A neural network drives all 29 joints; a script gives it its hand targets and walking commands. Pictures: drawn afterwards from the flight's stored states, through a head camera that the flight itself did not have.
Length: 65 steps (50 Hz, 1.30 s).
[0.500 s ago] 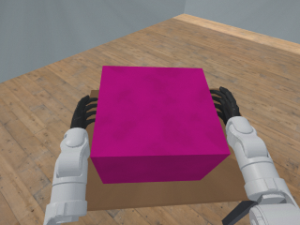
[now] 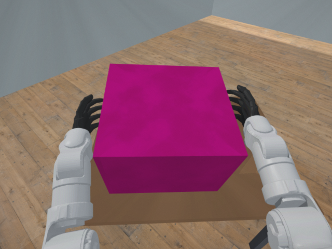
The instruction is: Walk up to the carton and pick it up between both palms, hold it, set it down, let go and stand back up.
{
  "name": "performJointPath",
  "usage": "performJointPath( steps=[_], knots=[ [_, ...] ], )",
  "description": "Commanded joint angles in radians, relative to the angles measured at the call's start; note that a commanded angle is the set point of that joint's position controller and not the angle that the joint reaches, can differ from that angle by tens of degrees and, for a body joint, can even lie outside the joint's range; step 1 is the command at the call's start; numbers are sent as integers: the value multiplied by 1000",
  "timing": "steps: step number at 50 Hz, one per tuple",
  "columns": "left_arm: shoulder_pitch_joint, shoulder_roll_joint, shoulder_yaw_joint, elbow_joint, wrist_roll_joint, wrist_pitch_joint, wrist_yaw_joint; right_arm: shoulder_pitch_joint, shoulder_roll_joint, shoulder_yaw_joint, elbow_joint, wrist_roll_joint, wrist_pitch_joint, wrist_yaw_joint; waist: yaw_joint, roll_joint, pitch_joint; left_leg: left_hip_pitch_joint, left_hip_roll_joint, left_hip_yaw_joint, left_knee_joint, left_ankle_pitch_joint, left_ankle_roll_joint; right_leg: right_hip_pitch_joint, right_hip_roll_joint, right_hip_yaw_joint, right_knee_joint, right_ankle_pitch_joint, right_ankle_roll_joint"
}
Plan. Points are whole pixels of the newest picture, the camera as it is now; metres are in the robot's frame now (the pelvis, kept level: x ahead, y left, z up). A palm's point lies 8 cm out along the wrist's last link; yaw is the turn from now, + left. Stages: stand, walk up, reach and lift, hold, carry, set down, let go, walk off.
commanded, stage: reach and lift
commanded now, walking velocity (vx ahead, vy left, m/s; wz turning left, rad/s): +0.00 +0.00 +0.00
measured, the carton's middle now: (165, 129) +0.41 +0.01 +0.08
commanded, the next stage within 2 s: hold in 0.42 s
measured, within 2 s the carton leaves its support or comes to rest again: neither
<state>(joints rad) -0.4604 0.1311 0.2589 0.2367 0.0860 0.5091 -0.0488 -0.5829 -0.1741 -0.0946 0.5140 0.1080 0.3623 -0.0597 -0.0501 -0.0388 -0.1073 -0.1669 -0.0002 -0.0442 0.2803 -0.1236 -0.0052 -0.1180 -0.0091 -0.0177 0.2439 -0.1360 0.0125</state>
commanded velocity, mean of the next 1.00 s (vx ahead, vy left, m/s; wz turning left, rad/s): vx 0.00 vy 0.00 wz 0.00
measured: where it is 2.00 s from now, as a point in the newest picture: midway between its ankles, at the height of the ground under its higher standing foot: outside the picture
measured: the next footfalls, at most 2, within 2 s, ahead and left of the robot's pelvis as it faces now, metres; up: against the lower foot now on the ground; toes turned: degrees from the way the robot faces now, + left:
none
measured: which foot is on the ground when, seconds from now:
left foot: down 0.00-1.00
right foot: down 0.00-1.00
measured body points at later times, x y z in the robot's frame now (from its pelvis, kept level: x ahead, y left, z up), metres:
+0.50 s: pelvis +0.01 +0.01 +0.00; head -0.03 +0.03 +0.45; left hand +0.37 +0.20 +0.16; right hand +0.38 -0.20 +0.17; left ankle +0.02 +0.12 -0.75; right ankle -0.01 -0.13 -0.75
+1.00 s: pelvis +0.01 +0.00 +0.00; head -0.04 +0.02 +0.45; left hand +0.37 +0.20 +0.17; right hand +0.38 -0.20 +0.19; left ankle +0.02 +0.12 -0.75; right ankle -0.01 -0.13 -0.75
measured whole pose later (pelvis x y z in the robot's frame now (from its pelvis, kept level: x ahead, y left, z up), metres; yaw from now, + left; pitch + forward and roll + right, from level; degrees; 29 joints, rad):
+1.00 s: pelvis +0.01 +0.00 +0.00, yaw -1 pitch -1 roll -1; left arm -0.44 0.12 0.27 0.11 0.10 0.64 -0.06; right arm -0.58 -0.23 -0.04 0.41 0.23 0.48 -0.10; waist -0.06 -0.02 -0.13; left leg -0.13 0.00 -0.03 0.29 -0.15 0.00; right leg -0.07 0.00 0.01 0.23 -0.14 0.02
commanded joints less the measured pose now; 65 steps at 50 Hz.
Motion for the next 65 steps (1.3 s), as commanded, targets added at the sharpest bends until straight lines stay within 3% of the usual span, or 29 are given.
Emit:
performJointPath(
  steps=[1, 11, 20, 32, 39, 47, 52, 58, 65],
  knots=[
    [-671, -562, -484, -181, -111, -42, -144, -692, 614, 398, -369, 120, -95, 88, -43, 49, -376, 134, -78, 62, -1, 151, -6, 142, 45, -7, -1, 262, 22],
    [-600, -592, -547, -314, -124, 14, -115, -680, 534, 456, -474, 213, -68, 104, -5, 67, -368, 241, -49, 27, 54, 374, -57, 79, 93, -31, -5, 250, 3],
    [-631, -563, -544, -334, -133, 53, -105, -709, 525, 443, -471, 238, -33, 118, 8, 66, -355, 204, -48, 31, 43, 294, -50, 69, 86, -14, -8, 210, -3],
    [-665, -508, -478, -292, -127, 72, -150, -708, 561, 425, -438, 224, 15, 84, -24, 45, -342, 132, -74, 56, 11, 188, -23, 148, 59, 8, -3, 285, 18],
    [-676, -513, -475, -313, -132, 72, -156, -740, 582, 459, -479, 242, 21, 70, -11, 36, -371, 139, -76, 53, 15, 215, -20, 166, 60, 4, 5, 316, 24],
    [-669, -524, -470, -309, -126, 88, -149, -743, 563, 450, -471, 251, 30, 79, 2, 34, -340, 155, -64, 48, 13, 218, -28, 129, 76, -6, -9, 241, 16],
    [-686, -531, -477, -299, -125, 97, -147, -745, 546, 419, -436, 244, 32, 91, -4, 59, -319, 159, -54, 46, 8, 202, -35, 100, 78, -8, -19, 176, 4],
    [-689, -548, -509, -327, -139, 98, -138, -743, 531, 408, -446, 249, 24, 101, -16, 95, -360, 194, -47, 36, 27, 264, -52, 91, 84, -9, -17, 186, -5],
    [-659, -543, -509, -344, -139, 101, -134, -722, 519, 417, -472, 255, 27, 102, -15, 85, -365, 197, -47, 34, 36, 297, -55, 108, 85, -7, -14, 227, -4]
  ],
)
